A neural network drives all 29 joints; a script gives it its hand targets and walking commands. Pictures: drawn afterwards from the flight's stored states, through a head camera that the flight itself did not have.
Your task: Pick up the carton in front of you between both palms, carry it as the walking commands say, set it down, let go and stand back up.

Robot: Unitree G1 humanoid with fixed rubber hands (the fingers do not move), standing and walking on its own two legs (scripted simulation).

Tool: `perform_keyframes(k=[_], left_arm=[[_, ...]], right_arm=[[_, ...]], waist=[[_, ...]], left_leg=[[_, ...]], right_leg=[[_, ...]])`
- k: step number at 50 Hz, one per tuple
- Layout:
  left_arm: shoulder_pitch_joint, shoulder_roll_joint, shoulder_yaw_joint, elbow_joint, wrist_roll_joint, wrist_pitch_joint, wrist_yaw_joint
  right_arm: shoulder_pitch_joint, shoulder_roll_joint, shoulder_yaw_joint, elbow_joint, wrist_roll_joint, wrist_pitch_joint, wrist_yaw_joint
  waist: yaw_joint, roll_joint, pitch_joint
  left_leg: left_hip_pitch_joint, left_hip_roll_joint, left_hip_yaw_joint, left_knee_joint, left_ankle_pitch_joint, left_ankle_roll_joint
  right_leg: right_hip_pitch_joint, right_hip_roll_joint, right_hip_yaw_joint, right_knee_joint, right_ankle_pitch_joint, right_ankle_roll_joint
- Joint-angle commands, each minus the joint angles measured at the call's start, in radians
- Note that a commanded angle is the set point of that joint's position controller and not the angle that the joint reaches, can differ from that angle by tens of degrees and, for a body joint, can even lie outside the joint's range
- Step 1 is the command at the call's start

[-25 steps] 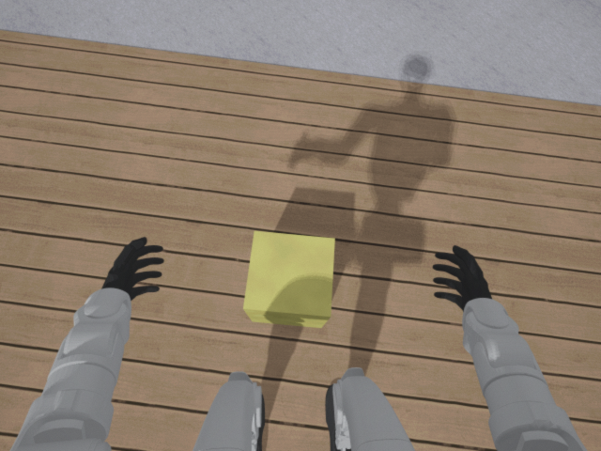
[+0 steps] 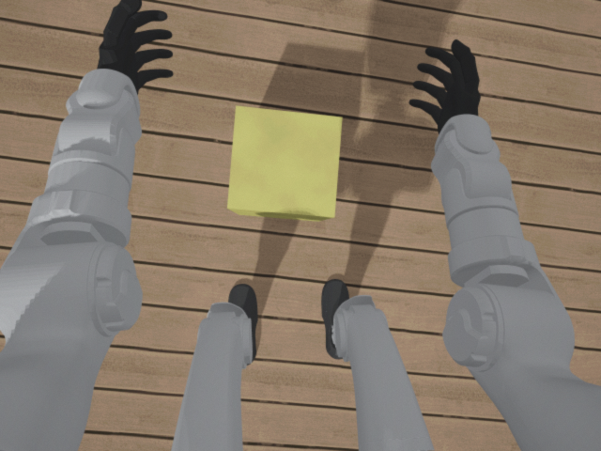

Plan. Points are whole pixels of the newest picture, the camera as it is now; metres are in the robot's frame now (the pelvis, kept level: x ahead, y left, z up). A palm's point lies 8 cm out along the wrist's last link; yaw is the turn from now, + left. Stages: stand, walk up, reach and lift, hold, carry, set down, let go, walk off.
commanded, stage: reach and lift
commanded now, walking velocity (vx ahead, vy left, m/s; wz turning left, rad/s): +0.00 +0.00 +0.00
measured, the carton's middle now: (283, 172) +0.50 -0.01 -0.51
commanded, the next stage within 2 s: none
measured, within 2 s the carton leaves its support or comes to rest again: leaves its support in 1.68 s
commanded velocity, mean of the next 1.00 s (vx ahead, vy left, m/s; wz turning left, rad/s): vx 0.00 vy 0.00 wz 0.00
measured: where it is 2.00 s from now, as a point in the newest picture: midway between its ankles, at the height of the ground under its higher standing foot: (292, 336)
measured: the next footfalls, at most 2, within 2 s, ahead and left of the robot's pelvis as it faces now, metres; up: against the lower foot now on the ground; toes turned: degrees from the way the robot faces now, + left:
none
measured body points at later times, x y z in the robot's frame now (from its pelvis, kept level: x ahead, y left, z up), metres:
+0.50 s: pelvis -0.02 -0.01 -0.19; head +0.33 +0.00 +0.09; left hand +0.53 +0.19 -0.35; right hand +0.49 -0.21 -0.35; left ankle +0.09 +0.11 -0.60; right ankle +0.09 -0.14 -0.60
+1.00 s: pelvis -0.03 -0.01 -0.28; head +0.34 +0.01 -0.04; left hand +0.53 +0.17 -0.47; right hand +0.51 -0.20 -0.46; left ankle +0.09 +0.11 -0.60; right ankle +0.09 -0.14 -0.60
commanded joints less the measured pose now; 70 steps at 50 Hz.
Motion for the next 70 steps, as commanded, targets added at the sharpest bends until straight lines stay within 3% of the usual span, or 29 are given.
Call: perform_keyframes(k=[1,8,15,23,28,32,36,40,46,51,61,68,70], left_arm=[[-0.163,0.062,0.037,-0.089,0.033,-0.048,0.008],[-0.064,0.014,0.031,-0.114,0.019,-0.097,0.044],[-0.109,0.106,-0.086,-0.178,-0.120,-0.119,0.089],[-0.257,0.199,-0.176,-0.199,-0.240,-0.094,0.108],[-0.351,0.211,-0.196,-0.067,-0.259,-0.081,0.106],[-0.416,0.218,-0.221,0.046,-0.271,-0.097,0.105],[-0.476,0.233,-0.251,0.109,-0.292,-0.120,0.105],[-0.529,0.251,-0.287,0.093,-0.322,-0.142,0.112],[-0.511,0.241,-0.298,0.034,-0.334,-0.157,0.131],[-0.476,0.206,-0.297,-0.008,-0.335,-0.156,0.136],[-0.456,0.135,-0.292,0.104,-0.311,-0.154,0.124],[-0.524,0.029,-0.323,0.118,-0.289,-0.171,0.132],[-0.594,-0.150,-0.382,0.092,-0.305,-0.168,0.105]], right_arm=[[-0.130,-0.079,-0.034,-0.083,-0.029,-0.058,0.016],[-0.050,-0.064,-0.038,-0.045,-0.025,-0.118,0.019],[-0.102,-0.137,0.085,-0.078,0.107,-0.140,-0.025],[-0.258,-0.198,0.194,-0.119,0.230,-0.099,-0.073],[-0.360,-0.204,0.200,-0.003,0.235,-0.081,-0.081],[-0.432,-0.220,0.191,0.110,0.226,-0.099,-0.075],[-0.495,-0.239,0.198,0.181,0.239,-0.123,-0.071],[-0.544,-0.259,0.227,0.180,0.277,-0.147,-0.073],[-0.503,-0.205,0.326,0.198,0.366,-0.158,-0.065],[-0.458,-0.203,0.317,0.199,0.350,-0.160,-0.073],[-0.498,-0.191,0.259,0.236,0.279,-0.171,-0.068],[-0.569,-0.056,0.293,0.252,0.263,-0.181,-0.071],[-0.641,0.095,0.339,0.238,0.273,-0.181,-0.045]], waist=[[-0.004,0.085,-0.985],[0.009,0.080,-0.952],[0.019,0.081,-1.148],[0.025,0.078,-1.200],[0.029,0.063,-1.002],[0.022,0.050,-0.867],[0.022,0.042,-0.814],[0.028,0.050,-0.887],[0.081,0.078,-0.974],[0.062,0.083,-0.975],[0.042,0.049,-0.762],[0.056,0.040,-0.758],[0.055,0.040,-0.762]], left_leg=[[0.623,-0.062,-0.023,-0.023,0.325,-0.037],[0.364,-0.055,-0.037,0.203,0.394,-0.042],[0.266,-0.049,-0.020,0.448,0.397,-0.046],[0.147,-0.030,0.014,0.623,0.157,-0.037],[-0.013,-0.008,0.013,0.673,-0.041,-0.029],[-0.096,0.003,-0.003,0.723,-0.100,-0.025],[-0.119,0.008,-0.016,0.780,-0.078,-0.026],[-0.068,0.012,-0.015,0.836,0.002,-0.032],[0.027,0.010,0.000,0.877,0.113,-0.036],[0.047,0.002,-0.001,0.878,0.135,-0.037],[-0.116,-0.008,-0.021,0.838,0.028,-0.029],[-0.122,-0.026,-0.014,0.818,0.003,-0.024],[-0.112,-0.036,-0.015,0.816,0.004,-0.015]], right_leg=[[0.274,0.094,-0.062,-0.019,0.217,0.028],[0.013,0.098,-0.053,0.202,0.254,0.029],[-0.023,0.095,-0.054,0.445,0.299,0.038],[-0.004,0.081,-0.067,0.625,0.130,0.023],[-0.072,0.062,-0.057,0.687,-0.021,0.020],[-0.117,0.052,-0.048,0.745,-0.063,0.021],[-0.135,0.045,-0.042,0.805,-0.042,0.021],[-0.097,0.042,-0.042,0.864,0.036,0.019],[-0.087,0.058,-0.045,0.910,0.105,0.020],[-0.122,0.074,-0.055,0.905,0.104,0.020],[-0.225,0.067,-0.041,0.876,0.019,0.019],[-0.168,0.091,-0.035,0.867,0.017,0.019],[-0.167,0.106,-0.039,0.865,0.017,0.012]])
